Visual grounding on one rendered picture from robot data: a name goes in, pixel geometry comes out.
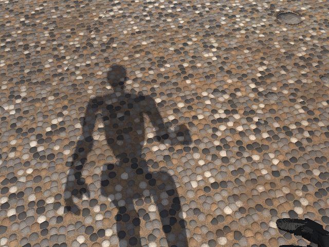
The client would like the robot right hand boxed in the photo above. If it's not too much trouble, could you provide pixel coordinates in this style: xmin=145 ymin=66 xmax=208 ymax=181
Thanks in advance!
xmin=276 ymin=218 xmax=329 ymax=247

